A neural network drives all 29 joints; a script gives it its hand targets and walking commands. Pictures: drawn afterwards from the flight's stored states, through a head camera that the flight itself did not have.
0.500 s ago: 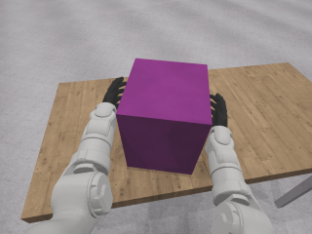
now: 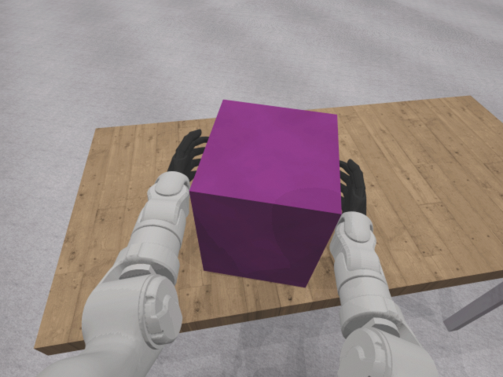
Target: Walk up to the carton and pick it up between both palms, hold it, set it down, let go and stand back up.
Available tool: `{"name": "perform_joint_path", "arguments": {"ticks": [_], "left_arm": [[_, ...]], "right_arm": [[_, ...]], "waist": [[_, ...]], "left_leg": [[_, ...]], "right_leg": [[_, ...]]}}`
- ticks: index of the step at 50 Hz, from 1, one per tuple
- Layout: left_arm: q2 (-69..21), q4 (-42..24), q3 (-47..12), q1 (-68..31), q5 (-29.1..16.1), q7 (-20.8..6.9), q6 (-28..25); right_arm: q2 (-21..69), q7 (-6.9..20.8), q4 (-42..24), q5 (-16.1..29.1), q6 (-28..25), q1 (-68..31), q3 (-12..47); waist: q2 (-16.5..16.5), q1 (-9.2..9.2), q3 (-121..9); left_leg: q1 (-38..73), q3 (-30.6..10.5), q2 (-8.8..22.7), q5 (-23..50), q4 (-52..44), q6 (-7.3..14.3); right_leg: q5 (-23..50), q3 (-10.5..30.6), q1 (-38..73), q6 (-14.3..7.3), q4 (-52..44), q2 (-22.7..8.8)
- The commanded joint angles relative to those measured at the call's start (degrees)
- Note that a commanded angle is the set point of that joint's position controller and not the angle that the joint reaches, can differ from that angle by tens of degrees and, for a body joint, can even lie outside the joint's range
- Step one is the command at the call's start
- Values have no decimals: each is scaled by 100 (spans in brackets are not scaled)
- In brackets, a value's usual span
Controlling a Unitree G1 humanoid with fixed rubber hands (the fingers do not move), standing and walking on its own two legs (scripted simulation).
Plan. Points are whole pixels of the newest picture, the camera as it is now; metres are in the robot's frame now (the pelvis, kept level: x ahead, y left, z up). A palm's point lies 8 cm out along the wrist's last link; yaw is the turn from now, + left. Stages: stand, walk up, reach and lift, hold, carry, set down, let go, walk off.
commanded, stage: set down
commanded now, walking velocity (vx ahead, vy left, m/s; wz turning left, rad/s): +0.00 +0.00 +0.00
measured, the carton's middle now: (266, 197) +0.42 -0.08 +0.04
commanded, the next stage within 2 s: none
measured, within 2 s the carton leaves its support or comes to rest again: rests again in 0.06 s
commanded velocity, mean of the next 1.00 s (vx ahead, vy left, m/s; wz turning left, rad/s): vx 0.00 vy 0.00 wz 0.00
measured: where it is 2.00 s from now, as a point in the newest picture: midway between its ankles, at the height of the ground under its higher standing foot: outside the picture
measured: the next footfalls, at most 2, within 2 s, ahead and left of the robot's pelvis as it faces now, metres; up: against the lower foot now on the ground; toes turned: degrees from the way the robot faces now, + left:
none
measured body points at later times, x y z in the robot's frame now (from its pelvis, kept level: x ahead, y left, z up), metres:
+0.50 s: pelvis +0.00 +0.00 +0.00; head +0.04 +0.01 +0.45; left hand +0.46 +0.06 +0.09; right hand +0.37 -0.21 +0.06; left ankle -0.04 +0.12 -0.75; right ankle +0.01 -0.15 -0.75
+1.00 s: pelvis +0.00 +0.00 +0.00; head +0.05 +0.01 +0.45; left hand +0.47 +0.06 +0.09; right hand +0.37 -0.22 +0.06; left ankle -0.04 +0.12 -0.75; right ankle +0.01 -0.15 -0.75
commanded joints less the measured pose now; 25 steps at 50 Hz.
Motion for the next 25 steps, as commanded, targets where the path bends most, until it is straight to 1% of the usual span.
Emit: {"name": "perform_joint_path", "arguments": {"ticks": [1,2,3,4,5,6,7,8,9,10,11,12,13,14,15,16,17,18,19,20,21,22,23,24,25], "left_arm": [[-2728,-248,-858,-3046,-9,-863,-419],[-2700,-237,-834,-3119,27,-848,-449],[-2730,-190,-820,-3136,20,-841,-476],[-2727,-238,-805,-3103,44,-842,-541],[-2737,-131,-837,-3238,29,-830,-569],[-2667,-249,-876,-3316,13,-815,-637],[-2679,-174,-801,-3181,49,-801,-662],[-2719,-123,-827,-3235,39,-782,-694],[-2773,-128,-806,-3141,92,-789,-730],[-2797,-132,-924,-3190,9,-781,-743],[-2860,-217,-981,-3302,4,-748,-799],[-2751,-232,-863,-3372,30,-729,-823],[-2728,-91,-866,-3300,38,-745,-822],[-2719,54,-759,-3234,89,-766,-792],[-2692,108,-709,-3161,108,-760,-788],[-2754,198,-702,-3090,121,-805,-761],[-2741,72,-709,-3020,127,-778,-799],[-2630,107,-677,-3133,89,-792,-838],[-2629,59,-707,-3173,130,-796,-841],[-2671,87,-678,-3106,148,-809,-867],[-2668,107,-584,-3142,237,-805,-886],[-2748,95,-613,-3052,235,-789,-879],[-2741,38,-624,-2944,277,-782,-919],[-2637,36,-635,-3076,221,-806,-960],[-2644,32,-607,-3056,293,-775,-960]], "right_arm": [[2342,903,-504,-256,-442,-4172,1916],[2333,915,-579,-319,-477,-4237,1892],[2326,922,-354,-356,-463,-4061,1754],[2359,941,-396,-419,-488,-4100,1794],[2357,938,-387,-443,-521,-4055,1806],[2366,964,-434,-497,-558,-4093,1780],[2324,962,-384,-477,-585,-3990,1743],[2324,976,-408,-515,-615,-4060,1774],[2392,961,-269,-468,-621,-3862,1809],[2335,953,-330,-484,-686,-4031,1766],[2358,964,-174,-556,-709,-3934,1704],[2364,970,-77,-559,-728,-3944,1661],[2351,968,35,-523,-698,-3878,1659],[2315,979,-39,-529,-692,-3954,1674],[2247,979,54,-585,-702,-3824,1560],[2262,963,-90,-572,-699,-3957,1555],[2239,953,53,-605,-708,-3743,1496],[2261,968,96,-585,-676,-3812,1543],[2214,953,108,-655,-697,-3716,1466],[2303,930,138,-701,-699,-3613,1424],[2360,921,180,-705,-710,-3611,1474],[2347,940,151,-757,-765,-3716,1446],[2392,950,156,-674,-752,-3538,1512],[2402,941,143,-739,-783,-3612,1450],[2368,964,267,-759,-814,-3608,1492]], "waist": [[99,17,-3076],[107,58,-3159],[174,-77,-3096],[106,8,-3152],[117,-72,-3341],[131,-7,-3446],[172,0,-3487],[130,5,-3525],[191,-19,-3468],[238,-73,-3592],[355,-123,-3590],[317,-40,-3511],[236,-72,-3302],[288,9,-3256],[212,-75,-3012],[198,-42,-3033],[259,-166,-3047],[196,-73,-2960],[204,-158,-2940],[157,-136,-2931],[181,-96,-2952],[234,-93,-3013],[315,-69,-3055],[255,-157,-3174],[315,-72,-3126]], "left_leg": [[-195,573,-329,1487,-289,-281],[-243,581,-328,1516,-281,-282],[-201,581,-301,1474,-299,-302],[-163,603,-305,1456,-260,-295],[-115,541,-283,1453,-268,-279],[-94,564,-285,1517,-219,-288],[-94,584,-278,1563,-249,-304],[-47,598,-265,1744,-176,-346],[18,585,-253,1786,-171,-350],[33,562,-262,1810,-137,-375],[199,554,-212,1950,-90,-412],[189,552,-190,2070,-52,-438],[47,544,-202,1898,-93,-390],[39,582,-216,1787,-134,-396],[32,533,-200,1745,-155,-384],[2,573,-231,1535,-253,-361],[109,558,-225,1565,-258,-378],[27,575,-215,1533,-221,-370],[-32,605,-242,1483,-252,-380],[-135,618,-251,1435,-267,-369],[-184,589,-256,1469,-279,-347],[-217,617,-264,1454,-278,-370],[-251,604,-273,1488,-272,-374],[-204,604,-273,1566,-212,-381],[-123,582,-217,1765,-159,-401]], "right_leg": [[2871,-425,2389,123,624,380],[2952,-413,2499,133,638,369],[2804,-459,2356,140,622,388],[2824,-459,2345,136,624,374],[2796,-498,2291,155,619,368],[2816,-498,2251,156,657,381],[2865,-500,2292,113,649,371],[2895,-509,2212,110,668,395],[2908,-500,2131,99,656,381],[2948,-519,2096,98,666,418],[2801,-542,1874,99,615,421],[2753,-536,1903,56,621,426],[2735,-510,2013,55,596,418],[2666,-459,1974,35,600,423],[2538,-517,1897,51,564,417],[2398,-545,1911,62,507,411],[2412,-549,1850,59,468,419],[2379,-514,1857,38,507,416],[2406,-493,1914,29,492,401],[2501,-464,1961,61,499,386],[2594,-435,2037,92,547,355],[2643,-433,2101,82,555,372],[2716,-427,2099,90,575,358],[2849,-430,2098,105,618,355],[2828,-455,1978,95,669,362]]}}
